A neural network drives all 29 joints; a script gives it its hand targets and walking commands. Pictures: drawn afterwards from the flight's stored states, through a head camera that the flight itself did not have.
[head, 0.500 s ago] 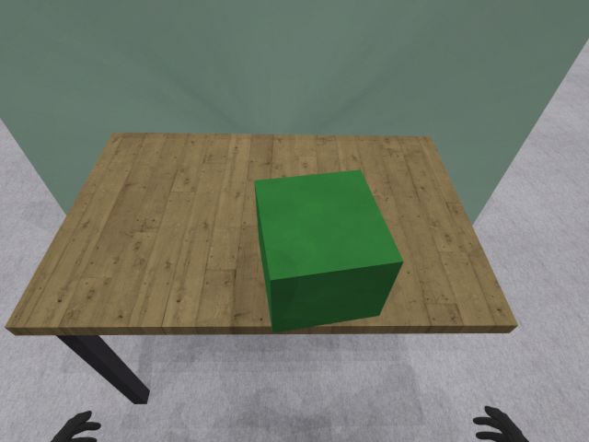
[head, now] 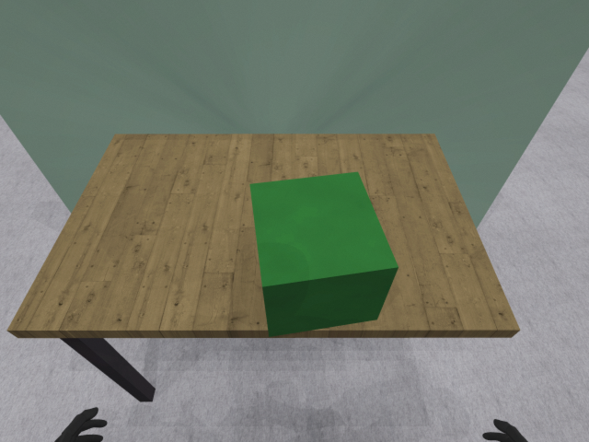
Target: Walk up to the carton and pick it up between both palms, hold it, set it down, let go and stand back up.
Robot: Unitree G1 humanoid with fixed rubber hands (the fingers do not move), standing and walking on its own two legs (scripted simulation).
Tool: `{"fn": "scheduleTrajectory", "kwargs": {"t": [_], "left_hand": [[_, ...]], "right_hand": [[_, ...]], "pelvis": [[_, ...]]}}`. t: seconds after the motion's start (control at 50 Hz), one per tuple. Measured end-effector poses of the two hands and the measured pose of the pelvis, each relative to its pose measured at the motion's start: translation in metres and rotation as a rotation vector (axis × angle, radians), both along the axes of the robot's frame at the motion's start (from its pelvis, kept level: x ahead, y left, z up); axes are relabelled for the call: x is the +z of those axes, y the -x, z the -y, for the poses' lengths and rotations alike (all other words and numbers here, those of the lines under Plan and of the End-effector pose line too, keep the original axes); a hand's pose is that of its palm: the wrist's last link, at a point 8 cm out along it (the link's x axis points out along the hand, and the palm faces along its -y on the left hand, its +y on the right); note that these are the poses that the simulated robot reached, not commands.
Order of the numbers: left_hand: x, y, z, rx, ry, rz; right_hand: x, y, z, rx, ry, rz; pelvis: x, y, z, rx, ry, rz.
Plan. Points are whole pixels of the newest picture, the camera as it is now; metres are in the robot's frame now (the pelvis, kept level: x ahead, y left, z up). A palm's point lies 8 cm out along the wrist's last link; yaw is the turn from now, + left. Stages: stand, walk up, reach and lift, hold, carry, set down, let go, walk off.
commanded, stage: walk up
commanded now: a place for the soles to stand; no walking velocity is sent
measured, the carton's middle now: (314, 252) +0.44 -0.03 -0.06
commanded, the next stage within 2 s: reach and lift in 0.26 s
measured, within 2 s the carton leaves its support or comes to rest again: neither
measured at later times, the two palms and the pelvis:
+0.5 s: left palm (102, 402) +0.19 +0.29 -0.08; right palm (513, 425) +0.16 -0.30 -0.09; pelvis -0.01 +0.00 -0.01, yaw -1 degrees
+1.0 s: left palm (99, 440) +0.14 +0.26 -0.06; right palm out of the picture +0.13 -0.28 -0.06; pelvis -0.02 -0.01 +0.00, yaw -1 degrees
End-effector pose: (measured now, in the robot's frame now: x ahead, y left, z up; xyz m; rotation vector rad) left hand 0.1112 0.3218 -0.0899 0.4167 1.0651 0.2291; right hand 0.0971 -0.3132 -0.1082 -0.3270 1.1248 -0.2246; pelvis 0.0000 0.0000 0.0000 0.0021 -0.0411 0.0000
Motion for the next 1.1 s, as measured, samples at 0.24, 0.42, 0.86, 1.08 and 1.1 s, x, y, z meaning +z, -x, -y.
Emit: {"fn": "scheduleTrajectory", "kwargs": {"t": [0.24,0.42,0.86,1.08,1.1], "left_hand": [[-0.003,0.012,-0.002,0.024,0.007,-0.022],[0.0,-0.047,0.009,0.074,0.026,0.026],[0.024,-0.031,0.045,0.122,0.087,0.203],[0.041,-0.035,0.075,0.034,0.116,0.322],[0.042,-0.036,0.079,0.025,0.116,0.326]], "right_hand": [[-0.001,0.009,0.0,0.015,0.008,-0.038],[0.008,-0.042,-0.009,0.086,-0.011,0.173],[0.04,-0.055,-0.026,0.173,-0.092,0.362],[0.047,-0.029,-0.031,0.111,-0.138,0.456],[0.048,-0.029,-0.028,0.113,-0.14,0.462]], "pelvis": [[0.001,0.004,0.001,0.005,0.002,-0.006],[-0.013,0.015,0.004,-0.009,0.01,0.002],[-0.005,0.008,0.016,-0.003,0.013,0.032],[-0.003,0.02,0.01,-0.029,0.004,0.049],[-0.003,0.02,0.01,-0.033,0.003,0.049]]}}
